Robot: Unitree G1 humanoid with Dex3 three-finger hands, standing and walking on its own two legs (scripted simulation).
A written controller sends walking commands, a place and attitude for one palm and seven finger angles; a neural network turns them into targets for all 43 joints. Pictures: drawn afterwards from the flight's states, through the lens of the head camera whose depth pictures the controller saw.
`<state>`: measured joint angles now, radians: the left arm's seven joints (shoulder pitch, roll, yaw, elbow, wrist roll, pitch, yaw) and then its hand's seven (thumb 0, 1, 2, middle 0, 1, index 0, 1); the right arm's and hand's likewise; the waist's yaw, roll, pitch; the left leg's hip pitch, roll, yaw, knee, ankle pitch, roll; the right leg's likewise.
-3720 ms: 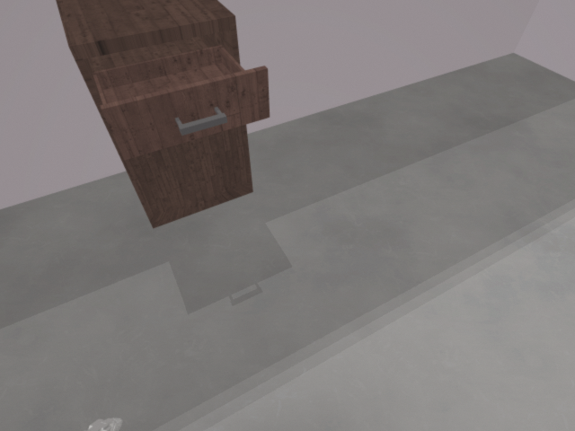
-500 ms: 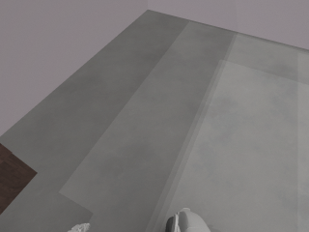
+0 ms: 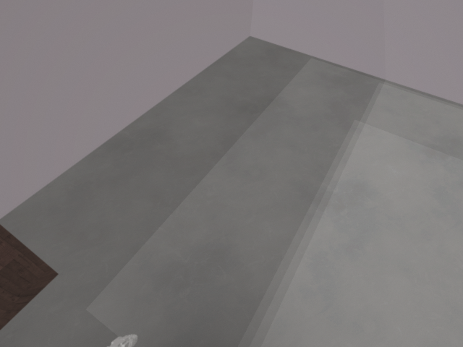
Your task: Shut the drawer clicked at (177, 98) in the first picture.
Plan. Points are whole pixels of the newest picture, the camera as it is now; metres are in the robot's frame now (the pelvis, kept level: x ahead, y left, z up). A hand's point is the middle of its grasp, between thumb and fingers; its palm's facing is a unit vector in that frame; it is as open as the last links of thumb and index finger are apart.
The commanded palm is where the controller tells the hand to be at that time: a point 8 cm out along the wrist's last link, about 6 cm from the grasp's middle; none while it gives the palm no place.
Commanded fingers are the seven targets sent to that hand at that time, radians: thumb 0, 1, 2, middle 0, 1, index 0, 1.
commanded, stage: turn to face it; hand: left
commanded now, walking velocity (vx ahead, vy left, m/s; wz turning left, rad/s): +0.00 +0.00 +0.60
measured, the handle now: out of the picture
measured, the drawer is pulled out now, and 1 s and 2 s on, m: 0.29 0.29 0.29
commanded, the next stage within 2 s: take the last steps up to it in 1.66 s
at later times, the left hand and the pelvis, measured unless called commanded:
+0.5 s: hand out of the picture +0.09 +0.23 -0.15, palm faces +0.28 -0.93 -0.25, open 7.4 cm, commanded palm none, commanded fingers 0.00 0.90 0.90 -0.20 -0.30 -0.20 -0.30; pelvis +0.02 +0.00 +0.01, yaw +16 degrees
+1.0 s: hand out of the picture -0.08 +0.18 -0.17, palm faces +0.58 -0.77 -0.27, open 7.4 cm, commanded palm none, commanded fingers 0.00 0.90 0.90 -0.20 -0.30 -0.20 -0.30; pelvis +0.01 -0.02 +0.00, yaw +35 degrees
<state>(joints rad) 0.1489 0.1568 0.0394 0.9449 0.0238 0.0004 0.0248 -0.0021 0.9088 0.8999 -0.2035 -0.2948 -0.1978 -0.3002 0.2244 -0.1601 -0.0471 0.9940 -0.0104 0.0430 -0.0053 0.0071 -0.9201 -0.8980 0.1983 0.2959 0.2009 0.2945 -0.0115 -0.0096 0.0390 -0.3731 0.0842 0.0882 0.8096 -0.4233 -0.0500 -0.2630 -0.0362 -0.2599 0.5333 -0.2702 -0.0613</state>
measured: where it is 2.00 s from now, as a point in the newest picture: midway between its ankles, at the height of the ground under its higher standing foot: outside the picture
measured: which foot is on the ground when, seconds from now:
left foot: up 0.00-0.04, down 0.06-0.56, up 0.58-1.00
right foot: down 0.00-0.06, up 0.08-0.54, down 0.56-1.00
